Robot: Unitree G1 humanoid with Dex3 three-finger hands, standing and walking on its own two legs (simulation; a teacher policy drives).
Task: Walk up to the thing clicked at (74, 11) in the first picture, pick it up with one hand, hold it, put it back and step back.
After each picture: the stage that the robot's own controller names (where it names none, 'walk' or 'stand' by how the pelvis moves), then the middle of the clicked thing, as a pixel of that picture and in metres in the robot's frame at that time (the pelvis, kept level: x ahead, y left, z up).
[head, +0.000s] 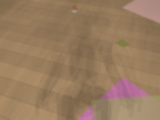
stand; (74, 9) +2.31 +0.07 -0.72
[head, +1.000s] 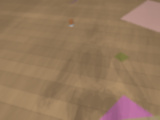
walk; (71, 23) +2.15 +0.25 -0.71
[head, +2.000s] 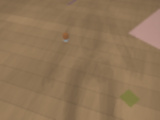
walk; (65, 37) +1.50 +0.26 -0.72
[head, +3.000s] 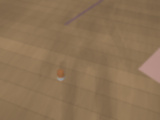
walk; (60, 75) +0.93 +0.22 -0.70
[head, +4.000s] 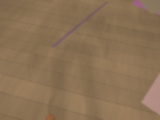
walk; out of the picture +0.52 +0.19 -0.70
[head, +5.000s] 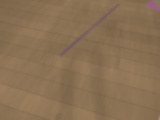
stand; out of the picture +0.36 +0.19 -0.72
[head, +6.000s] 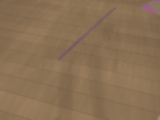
stand; out of the picture +0.36 +0.20 -0.73
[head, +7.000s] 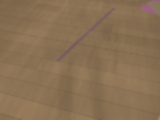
stand; out of the picture +0.34 +0.21 -0.73
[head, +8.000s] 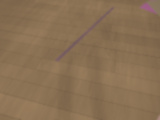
stand; out of the picture +0.34 +0.21 -0.73
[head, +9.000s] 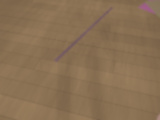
go down; out of the picture +0.33 +0.21 -0.73
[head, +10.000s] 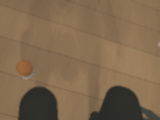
go down; (25, 70) +0.43 +0.22 -0.35
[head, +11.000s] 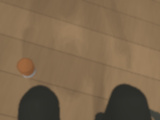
approach; (27, 68) +0.43 +0.23 -0.30
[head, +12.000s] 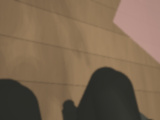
close in; out of the picture +0.41 +0.27 -0.22
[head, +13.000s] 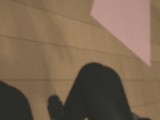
close; out of the picture +0.41 +0.28 -0.22
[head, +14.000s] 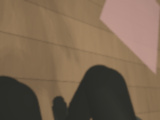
lift; out of the picture +0.39 +0.26 -0.22
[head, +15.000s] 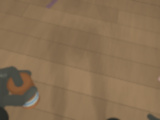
lift; (25, 91) +0.33 +0.19 -0.02
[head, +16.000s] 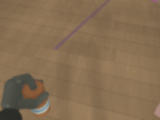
hold; (37, 99) +0.32 +0.16 +0.00
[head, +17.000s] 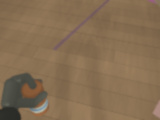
hold; (36, 98) +0.33 +0.17 -0.01
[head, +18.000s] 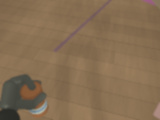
crouch; (35, 99) +0.32 +0.17 -0.01
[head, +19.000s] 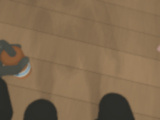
crouch; (17, 63) +0.43 +0.20 -0.10
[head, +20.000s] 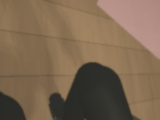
lower; out of the picture +0.43 +0.28 -0.23
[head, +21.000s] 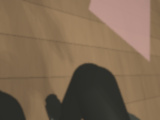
lower; out of the picture +0.43 +0.29 -0.23
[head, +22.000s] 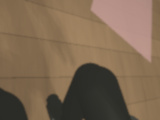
lower; out of the picture +0.43 +0.28 -0.23
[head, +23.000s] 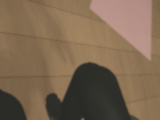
lower; out of the picture +0.43 +0.29 -0.23
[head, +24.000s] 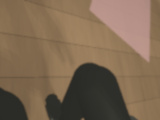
loosen; out of the picture +0.43 +0.28 -0.23
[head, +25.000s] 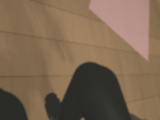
withdraw; out of the picture +0.42 +0.28 -0.23
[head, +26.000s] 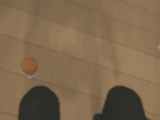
walk; (30, 68) +0.44 +0.22 -0.31
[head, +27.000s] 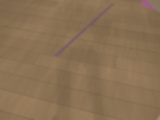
stand; out of the picture +0.36 +0.18 -0.66
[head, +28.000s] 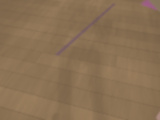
stand; out of the picture +0.38 +0.19 -0.67
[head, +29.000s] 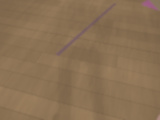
stand; out of the picture +0.37 +0.18 -0.67
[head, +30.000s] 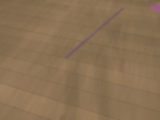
stand; out of the picture +0.39 +0.18 -0.72
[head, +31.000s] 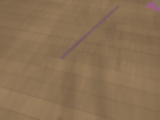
stand; out of the picture +0.36 +0.19 -0.73
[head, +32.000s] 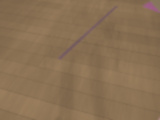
walk; out of the picture +0.35 +0.20 -0.73
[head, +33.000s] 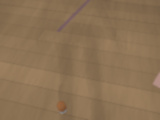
walk; (62, 107) +0.51 +0.19 -0.71
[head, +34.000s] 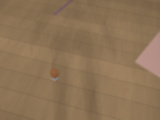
walk; (54, 75) +0.80 +0.20 -0.70
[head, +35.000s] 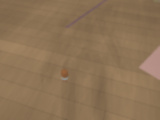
stand; (64, 75) +0.99 +0.18 -0.71
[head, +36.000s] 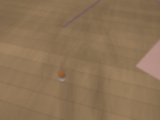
stand; (62, 76) +0.98 +0.19 -0.73
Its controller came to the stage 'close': yes
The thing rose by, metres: 0.70
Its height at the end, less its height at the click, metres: +0.00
